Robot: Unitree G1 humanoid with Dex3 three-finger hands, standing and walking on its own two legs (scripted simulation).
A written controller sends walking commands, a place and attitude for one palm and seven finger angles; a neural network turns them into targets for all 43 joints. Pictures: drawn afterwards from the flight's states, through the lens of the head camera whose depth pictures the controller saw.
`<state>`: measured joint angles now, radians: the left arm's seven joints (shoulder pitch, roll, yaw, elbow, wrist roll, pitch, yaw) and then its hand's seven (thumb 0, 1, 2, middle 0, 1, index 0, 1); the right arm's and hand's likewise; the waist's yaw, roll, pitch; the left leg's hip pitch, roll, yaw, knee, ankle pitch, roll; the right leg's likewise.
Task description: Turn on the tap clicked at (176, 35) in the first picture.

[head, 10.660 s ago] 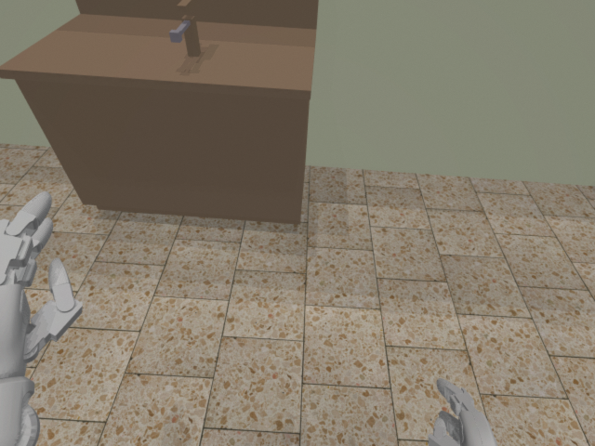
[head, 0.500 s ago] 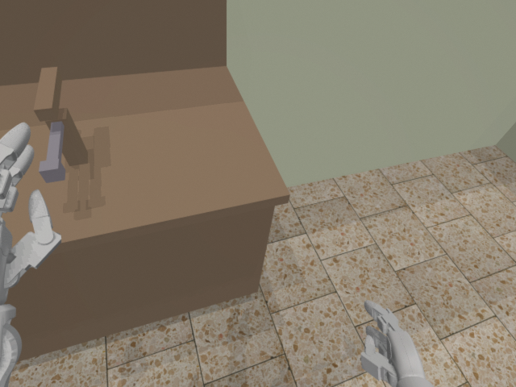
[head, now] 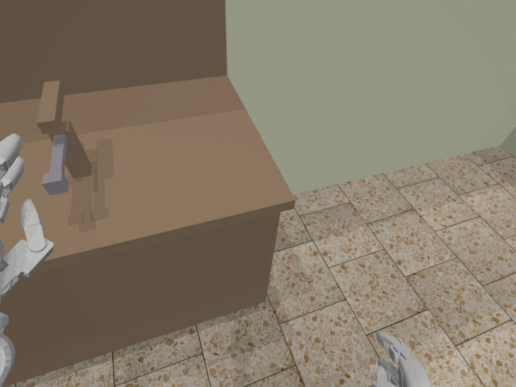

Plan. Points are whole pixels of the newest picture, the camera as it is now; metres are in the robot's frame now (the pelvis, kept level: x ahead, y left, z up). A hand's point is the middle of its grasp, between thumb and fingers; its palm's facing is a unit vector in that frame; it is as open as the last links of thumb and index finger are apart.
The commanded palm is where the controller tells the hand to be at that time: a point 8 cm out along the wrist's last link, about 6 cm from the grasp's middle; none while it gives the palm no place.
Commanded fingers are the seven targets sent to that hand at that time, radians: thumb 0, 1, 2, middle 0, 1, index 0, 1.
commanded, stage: shuffle to correct the standing spot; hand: left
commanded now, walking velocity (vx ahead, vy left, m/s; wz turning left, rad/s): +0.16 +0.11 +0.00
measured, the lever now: (55, 182) +0.40 +0.36 +0.08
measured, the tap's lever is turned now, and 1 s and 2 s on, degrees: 0 0 0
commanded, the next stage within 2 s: come to a stop and stand still in 0.54 s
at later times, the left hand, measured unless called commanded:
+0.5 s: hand out of the picture +0.22 +0.29 +0.19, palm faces +0.46 -0.79 -0.41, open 7.4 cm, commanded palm +0.16 +0.33 +0.20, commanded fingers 0.00 0.90 0.90 -0.20 -0.30 -0.20 -0.30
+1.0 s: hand (13, 183) +0.29 +0.31 +0.20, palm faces +0.40 -0.81 -0.44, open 7.4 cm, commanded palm +0.24 +0.34 +0.20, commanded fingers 0.00 0.90 0.90 -0.20 -0.30 -0.20 -0.30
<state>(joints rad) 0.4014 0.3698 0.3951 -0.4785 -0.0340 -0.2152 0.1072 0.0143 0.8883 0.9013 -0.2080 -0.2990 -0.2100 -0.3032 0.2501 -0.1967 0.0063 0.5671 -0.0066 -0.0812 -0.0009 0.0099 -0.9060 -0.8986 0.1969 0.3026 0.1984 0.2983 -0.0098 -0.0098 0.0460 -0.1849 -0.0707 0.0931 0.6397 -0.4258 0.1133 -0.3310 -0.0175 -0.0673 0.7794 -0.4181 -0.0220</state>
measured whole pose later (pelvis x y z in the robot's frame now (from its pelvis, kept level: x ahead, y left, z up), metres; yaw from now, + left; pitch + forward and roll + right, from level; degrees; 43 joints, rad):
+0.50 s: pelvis +0.02 +0.04 -0.01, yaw +4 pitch -4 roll +0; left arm 0.38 0.37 0.37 -0.45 -0.02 -0.21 0.10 0.01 0.89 0.90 -0.21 -0.30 -0.21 -0.30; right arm 0.24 -0.19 0.01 0.60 0.01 -0.13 -0.02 0.01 -0.91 -0.90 0.20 0.30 0.20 0.30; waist 0.00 0.01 0.04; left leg -0.43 0.02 0.01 0.91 -0.40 0.01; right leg -0.29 0.00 -0.06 0.71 -0.35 -0.04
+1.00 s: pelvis +0.07 +0.07 +0.01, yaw -1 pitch -1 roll -1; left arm 0.44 0.39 0.39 -0.48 -0.04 -0.18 0.12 0.01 0.89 0.90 -0.21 -0.30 -0.21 -0.30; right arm 0.21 -0.19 0.02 0.59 0.01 -0.13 -0.02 0.01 -0.90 -0.90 0.20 0.30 0.20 0.30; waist 0.01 0.03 0.03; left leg -0.27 0.05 0.05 0.57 -0.28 -0.01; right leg -0.27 0.05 -0.05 0.49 -0.20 -0.06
